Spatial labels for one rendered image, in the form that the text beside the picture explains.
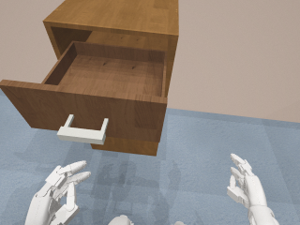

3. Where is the robot left hand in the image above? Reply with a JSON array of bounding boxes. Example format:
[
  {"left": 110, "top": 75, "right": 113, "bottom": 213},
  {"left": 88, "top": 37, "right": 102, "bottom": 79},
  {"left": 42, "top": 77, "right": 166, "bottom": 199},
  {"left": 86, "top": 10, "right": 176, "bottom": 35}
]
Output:
[{"left": 24, "top": 160, "right": 91, "bottom": 225}]

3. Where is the right robot forearm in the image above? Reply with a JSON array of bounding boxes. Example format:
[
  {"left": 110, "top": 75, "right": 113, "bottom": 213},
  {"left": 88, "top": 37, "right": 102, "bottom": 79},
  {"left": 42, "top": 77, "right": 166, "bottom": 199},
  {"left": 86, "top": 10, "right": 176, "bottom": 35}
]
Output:
[{"left": 247, "top": 205, "right": 279, "bottom": 225}]

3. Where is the handle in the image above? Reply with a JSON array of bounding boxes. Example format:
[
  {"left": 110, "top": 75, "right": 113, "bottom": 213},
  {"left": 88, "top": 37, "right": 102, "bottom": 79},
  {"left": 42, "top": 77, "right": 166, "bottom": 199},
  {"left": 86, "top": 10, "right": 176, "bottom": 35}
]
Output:
[{"left": 56, "top": 114, "right": 109, "bottom": 145}]

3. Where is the robot right hand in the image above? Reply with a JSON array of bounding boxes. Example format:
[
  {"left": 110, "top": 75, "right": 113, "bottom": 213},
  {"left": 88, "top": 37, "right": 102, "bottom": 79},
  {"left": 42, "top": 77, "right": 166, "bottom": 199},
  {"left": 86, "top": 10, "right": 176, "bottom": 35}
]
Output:
[{"left": 227, "top": 153, "right": 268, "bottom": 210}]

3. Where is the cabinet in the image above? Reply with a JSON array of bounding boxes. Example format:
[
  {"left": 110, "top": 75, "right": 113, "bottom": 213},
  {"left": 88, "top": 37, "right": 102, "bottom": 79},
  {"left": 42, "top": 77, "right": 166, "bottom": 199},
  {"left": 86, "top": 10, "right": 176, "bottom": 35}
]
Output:
[{"left": 43, "top": 0, "right": 179, "bottom": 157}]

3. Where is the drawer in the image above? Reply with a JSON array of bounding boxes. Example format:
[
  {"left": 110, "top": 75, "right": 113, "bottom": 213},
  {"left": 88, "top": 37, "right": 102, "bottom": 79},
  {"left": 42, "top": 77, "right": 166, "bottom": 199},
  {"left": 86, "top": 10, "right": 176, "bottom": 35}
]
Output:
[{"left": 0, "top": 40, "right": 168, "bottom": 143}]

